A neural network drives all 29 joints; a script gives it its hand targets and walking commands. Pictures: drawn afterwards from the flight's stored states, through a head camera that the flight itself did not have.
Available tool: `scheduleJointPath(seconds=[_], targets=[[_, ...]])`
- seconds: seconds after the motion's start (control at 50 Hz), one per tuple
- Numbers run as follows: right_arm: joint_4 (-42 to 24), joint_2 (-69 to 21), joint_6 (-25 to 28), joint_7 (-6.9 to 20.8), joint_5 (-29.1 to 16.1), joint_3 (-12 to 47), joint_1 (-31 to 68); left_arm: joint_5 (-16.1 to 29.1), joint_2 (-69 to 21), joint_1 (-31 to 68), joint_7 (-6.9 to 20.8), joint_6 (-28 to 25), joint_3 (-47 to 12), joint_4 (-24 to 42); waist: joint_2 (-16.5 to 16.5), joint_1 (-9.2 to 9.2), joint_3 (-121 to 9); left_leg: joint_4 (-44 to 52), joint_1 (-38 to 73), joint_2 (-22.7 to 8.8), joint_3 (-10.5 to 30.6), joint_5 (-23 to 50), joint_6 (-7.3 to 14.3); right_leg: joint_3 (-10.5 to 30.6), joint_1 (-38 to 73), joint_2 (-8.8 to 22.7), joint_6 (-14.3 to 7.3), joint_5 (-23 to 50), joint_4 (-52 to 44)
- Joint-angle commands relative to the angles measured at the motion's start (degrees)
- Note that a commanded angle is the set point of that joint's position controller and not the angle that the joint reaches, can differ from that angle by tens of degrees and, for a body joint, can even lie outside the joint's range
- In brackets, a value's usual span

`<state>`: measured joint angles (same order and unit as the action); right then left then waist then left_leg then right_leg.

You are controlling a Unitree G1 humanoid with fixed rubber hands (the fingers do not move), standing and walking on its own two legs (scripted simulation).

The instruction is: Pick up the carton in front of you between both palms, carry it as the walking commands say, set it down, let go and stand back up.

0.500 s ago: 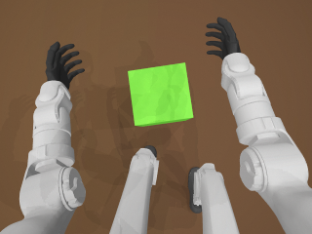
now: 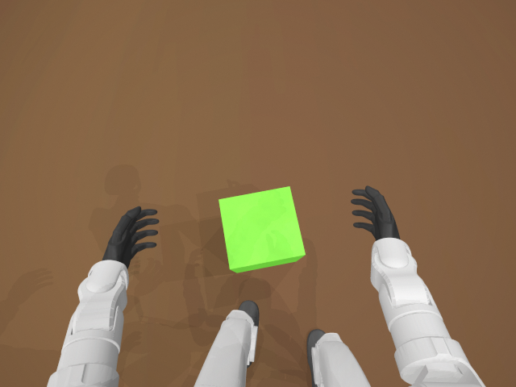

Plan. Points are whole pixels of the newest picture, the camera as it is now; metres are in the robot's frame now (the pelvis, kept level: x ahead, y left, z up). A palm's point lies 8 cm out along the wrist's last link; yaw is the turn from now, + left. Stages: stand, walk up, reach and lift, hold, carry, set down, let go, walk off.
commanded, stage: let go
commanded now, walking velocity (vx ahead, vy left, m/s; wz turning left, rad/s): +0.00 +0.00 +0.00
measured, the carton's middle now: (261, 233) +0.42 +0.06 -0.59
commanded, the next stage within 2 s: stand in 0.94 s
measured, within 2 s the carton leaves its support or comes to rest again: neither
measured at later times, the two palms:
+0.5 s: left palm (138, 327) +0.20 +0.19 -0.01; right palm out of the picture +0.24 -0.26 -0.01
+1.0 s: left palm (120, 321) +0.20 +0.22 -0.01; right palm out of the picture +0.22 -0.27 -0.02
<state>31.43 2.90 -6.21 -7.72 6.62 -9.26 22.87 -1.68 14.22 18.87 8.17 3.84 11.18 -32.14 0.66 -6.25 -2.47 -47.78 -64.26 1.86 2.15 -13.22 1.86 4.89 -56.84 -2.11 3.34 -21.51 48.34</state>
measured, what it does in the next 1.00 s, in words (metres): rises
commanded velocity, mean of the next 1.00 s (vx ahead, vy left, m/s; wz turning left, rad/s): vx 0.00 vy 0.00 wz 0.00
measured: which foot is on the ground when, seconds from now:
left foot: down 0.00-1.00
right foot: down 0.00-1.00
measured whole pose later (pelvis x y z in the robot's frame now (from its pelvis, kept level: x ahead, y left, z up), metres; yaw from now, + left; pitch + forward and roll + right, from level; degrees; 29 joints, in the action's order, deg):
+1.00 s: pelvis +0.06 -0.04 +0.06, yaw +2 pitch +0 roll +1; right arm 32.7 12.3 -2.8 -0.2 2.0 -0.8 -11.5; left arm -1.9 15.0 -12.8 -0.4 7.2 2.1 -26.1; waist 2.1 -0.7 0.6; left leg -28.7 -14.4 1.5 3.3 -13.9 -0.7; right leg 3.3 -6.7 -1.1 -0.4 -20.9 28.1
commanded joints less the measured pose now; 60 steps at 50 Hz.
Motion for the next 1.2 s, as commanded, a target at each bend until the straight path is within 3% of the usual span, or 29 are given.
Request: scheduleJointPath(seconds=[0.0,0.18,0.38,0.52,0.72,0.74,0.76,0.8,0.92,0.94,0.98,1.0,1.06,1.18], targets=[[-5.05,4.55,3.03,1.48,-0.39,0.09,0.10,1.68,4.30,-4.00,-0.65,-2.23,-1.56,6.81,-4.45,-0.34,-33.18,6.14,52.90,-1.47,1.96,17.27,-3.22,-7.16,-0.52,-3.23,-1.53,0.64,-8.19],[-3.79,7.85,7.07,5.41,-1.53,1.20,-17.12,3.18,1.83,-22.42,-3.59,-4.69,-6.87,12.56,-5.15,1.73,-20.85,14.05,62.34,-1.43,2.61,22.37,-4.05,-5.86,16.46,-2.53,-3.33,4.71,-17.18],[-7.57,10.68,6.49,8.35,-3.97,4.35,-28.58,3.20,3.42,-30.18,-4.32,-2.96,-7.61,13.73,2.28,5.10,-5.40,21.45,64.35,1.34,-1.54,18.55,-3.43,-4.02,35.74,0.28,-2.57,14.81,-27.57],[-10.50,11.76,3.77,10.11,-6.34,6.63,-32.25,2.18,4.53,-31.33,-4.19,-0.47,-6.64,12.81,3.45,5.86,1.42,22.81,66.57,2.98,-2.68,15.07,-3.03,-2.20,39.22,2.46,-1.93,20.07,-30.60],[-12.36,13.06,1.41,10.68,-6.86,6.37,-33.25,0.60,4.74,-31.37,-4.40,1.67,-6.04,13.03,1.72,5.28,2.39,22.28,66.74,3.05,-2.58,17.22,-2.50,-1.67,43.22,2.12,-1.15,27.72,-28.76],[-8.79,12.49,3.00,9.44,-7.05,7.02,-36.20,-0.60,6.67,-29.80,-5.71,4.29,-5.27,15.15,1.49,5.27,-1.30,20.48,62.57,4.28,-3.36,15.88,-3.00,-1.34,47.74,2.38,-1.12,35.67,-26.13],[-9.62,12.49,3.40,8.78,-7.06,6.96,-36.01,-0.25,6.33,-30.90,-6.30,4.79,-6.11,14.32,3.16,6.30,-1.53,20.69,60.96,4.16,-3.05,15.15,-2.90,-1.05,48.75,2.26,-0.58,40.22,-24.81],[-9.30,12.87,3.72,8.30,-7.37,7.19,-35.31,0.18,5.93,-31.43,-6.98,4.92,-6.45,14.32,3.55,6.12,-1.77,20.79,59.10,4.16,-2.90,15.10,-2.81,-1.01,49.05,2.39,-0.26,42.14,-24.03],[-8.55,13.96,3.29,8.57,-7.12,6.34,-34.69,0.82,4.57,-31.83,-7.68,5.78,-7.52,15.44,0.97,6.08,-0.79,20.59,62.29,3.34,-2.29,18.49,-3.14,-3.25,43.79,0.96,-1.26,31.07,-25.00],[0.36,19.93,3.81,7.00,-3.24,4.91,-33.74,-0.28,10.87,-29.13,-9.39,2.62,-5.93,8.10,8.01,5.31,1.43,18.89,55.76,-4.18,0.30,16.86,-3.28,-2.57,43.21,3.24,-0.72,17.74,-24.13],[1.85,20.86,4.73,6.15,-2.85,4.30,-33.70,-1.34,9.07,-29.70,-9.76,-0.04,-6.44,6.90,4.03,6.32,1.88,20.19,53.35,-4.09,1.46,6.13,-2.69,-0.28,42.27,3.35,-1.91,5.18,-25.52],[2.55,20.94,5.21,6.10,-2.98,4.31,-32.69,-1.43,8.91,-29.35,-9.61,-0.84,-6.63,6.31,1.76,6.50,2.73,21.26,51.97,-4.17,2.19,1.62,-2.47,0.21,41.70,3.47,-2.39,2.30,-25.46],[4.71,21.27,6.11,6.39,-3.41,4.34,-29.67,-1.18,9.81,-29.42,-9.01,-2.39,-6.55,4.07,-2.67,6.07,2.05,23.42,49.69,-5.14,4.10,-2.02,-1.60,-0.05,43.53,3.37,-3.04,4.36,-23.27],[8.41,22.28,6.74,6.47,-4.02,4.19,-29.54,-1.09,11.74,-30.53,-9.40,-3.88,-6.56,-0.04,-2.91,6.50,-0.37,21.84,53.50,-5.64,4.45,8.35,-0.85,1.09,45.05,3.98,-2.90,11.63,-23.43]])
